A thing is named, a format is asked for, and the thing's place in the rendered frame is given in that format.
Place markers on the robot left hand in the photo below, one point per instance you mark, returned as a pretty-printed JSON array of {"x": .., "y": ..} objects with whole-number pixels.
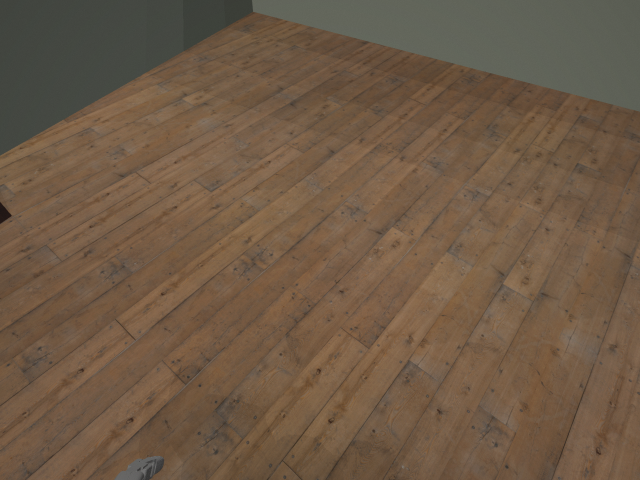
[{"x": 142, "y": 469}]

